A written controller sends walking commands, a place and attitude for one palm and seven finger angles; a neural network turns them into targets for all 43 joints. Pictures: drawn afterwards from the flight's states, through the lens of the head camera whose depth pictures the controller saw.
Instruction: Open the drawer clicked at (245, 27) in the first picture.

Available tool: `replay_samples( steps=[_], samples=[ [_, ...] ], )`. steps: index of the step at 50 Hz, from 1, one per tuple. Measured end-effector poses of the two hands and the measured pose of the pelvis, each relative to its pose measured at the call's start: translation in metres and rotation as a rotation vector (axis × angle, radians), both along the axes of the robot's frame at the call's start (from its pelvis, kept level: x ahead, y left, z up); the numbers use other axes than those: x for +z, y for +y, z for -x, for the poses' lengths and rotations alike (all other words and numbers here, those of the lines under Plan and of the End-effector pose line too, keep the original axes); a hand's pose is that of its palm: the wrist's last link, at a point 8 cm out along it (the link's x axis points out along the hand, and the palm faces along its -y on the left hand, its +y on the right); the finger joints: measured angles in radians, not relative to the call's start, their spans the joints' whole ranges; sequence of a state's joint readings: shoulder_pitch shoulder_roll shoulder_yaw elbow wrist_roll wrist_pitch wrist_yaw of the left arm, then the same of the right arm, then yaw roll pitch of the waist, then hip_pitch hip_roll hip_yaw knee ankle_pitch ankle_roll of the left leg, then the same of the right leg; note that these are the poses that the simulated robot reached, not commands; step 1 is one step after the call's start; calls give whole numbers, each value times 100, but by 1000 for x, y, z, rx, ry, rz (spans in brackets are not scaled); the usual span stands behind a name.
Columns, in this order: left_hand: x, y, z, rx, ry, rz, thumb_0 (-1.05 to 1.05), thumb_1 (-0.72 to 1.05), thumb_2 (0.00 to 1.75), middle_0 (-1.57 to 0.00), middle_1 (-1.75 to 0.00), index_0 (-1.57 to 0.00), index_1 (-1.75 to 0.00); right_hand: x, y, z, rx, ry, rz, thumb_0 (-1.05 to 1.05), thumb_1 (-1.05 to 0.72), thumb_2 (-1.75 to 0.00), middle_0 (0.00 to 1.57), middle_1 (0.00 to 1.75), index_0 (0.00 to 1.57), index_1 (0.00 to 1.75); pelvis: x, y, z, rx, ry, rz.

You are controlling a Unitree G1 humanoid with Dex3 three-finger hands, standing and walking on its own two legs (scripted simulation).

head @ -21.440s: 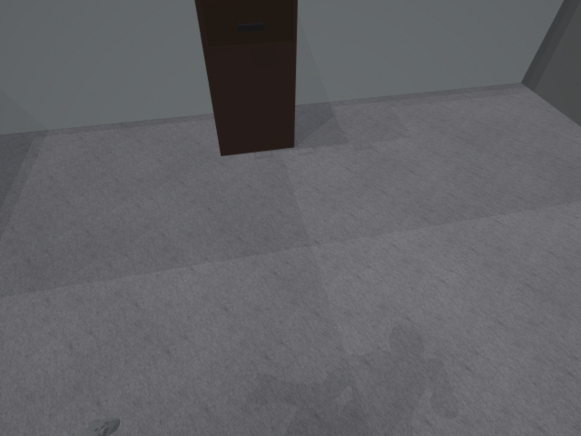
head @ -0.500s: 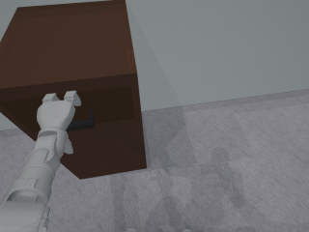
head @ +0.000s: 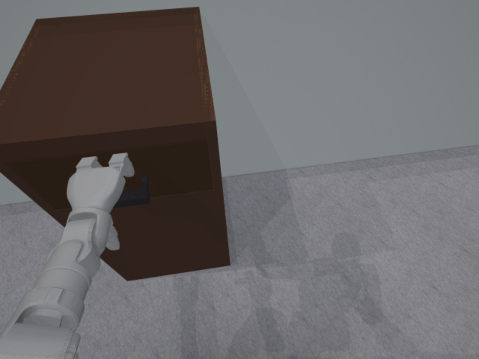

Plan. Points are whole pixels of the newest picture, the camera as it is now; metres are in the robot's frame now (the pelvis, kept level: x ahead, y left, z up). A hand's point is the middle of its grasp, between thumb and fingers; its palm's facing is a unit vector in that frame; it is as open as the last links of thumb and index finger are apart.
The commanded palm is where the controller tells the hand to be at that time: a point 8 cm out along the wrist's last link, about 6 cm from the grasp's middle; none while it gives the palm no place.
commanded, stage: move the hooked fingers above the handle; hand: left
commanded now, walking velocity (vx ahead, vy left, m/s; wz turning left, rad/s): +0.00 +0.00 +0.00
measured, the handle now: (122, 190) +0.45 +0.26 -0.05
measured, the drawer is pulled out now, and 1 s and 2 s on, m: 0.00 0.00 0.00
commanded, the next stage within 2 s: lower the fingers behind the handle in 0.46 s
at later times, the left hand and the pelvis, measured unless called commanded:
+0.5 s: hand (107, 200) +0.39 +0.26 +0.00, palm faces -0.04 -0.04 -1.00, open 13.8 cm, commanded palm +0.37 +0.26 +0.06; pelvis +0.00 -0.01 +0.00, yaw +0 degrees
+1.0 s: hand (111, 210) +0.38 +0.26 -0.02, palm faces -0.02 -0.03 -1.00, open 13.8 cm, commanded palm +0.37 +0.26 +0.03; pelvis -0.01 +0.00 -0.01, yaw +0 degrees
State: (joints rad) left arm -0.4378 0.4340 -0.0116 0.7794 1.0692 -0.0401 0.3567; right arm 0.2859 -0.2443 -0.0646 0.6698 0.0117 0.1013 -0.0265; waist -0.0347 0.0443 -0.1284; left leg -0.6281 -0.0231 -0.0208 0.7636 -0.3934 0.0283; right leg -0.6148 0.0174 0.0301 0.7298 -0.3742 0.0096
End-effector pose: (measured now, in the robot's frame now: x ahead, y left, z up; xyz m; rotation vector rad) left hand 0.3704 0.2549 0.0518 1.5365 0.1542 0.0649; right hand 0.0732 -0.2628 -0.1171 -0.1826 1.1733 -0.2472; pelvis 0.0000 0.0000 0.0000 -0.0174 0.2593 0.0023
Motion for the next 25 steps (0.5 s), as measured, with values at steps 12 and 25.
replay_samples(
  steps=[12,25],
  samples=[
    [9,-1,-15,37,-20,-15,0,-49,30,-34,-122,-34,-122,-5,-7,-2,-7,12,-11,1,-91,-90,20,30,20,30,-1,-7,-4,-9,18,-6],
    [5,3,0,-10,-14,7,0,-49,30,-32,-120,-33,-120,-3,-14,4,-23,28,16,1,-91,-90,20,30,20,30,-1,-10,-5,-4,14,-3]
  ],
)
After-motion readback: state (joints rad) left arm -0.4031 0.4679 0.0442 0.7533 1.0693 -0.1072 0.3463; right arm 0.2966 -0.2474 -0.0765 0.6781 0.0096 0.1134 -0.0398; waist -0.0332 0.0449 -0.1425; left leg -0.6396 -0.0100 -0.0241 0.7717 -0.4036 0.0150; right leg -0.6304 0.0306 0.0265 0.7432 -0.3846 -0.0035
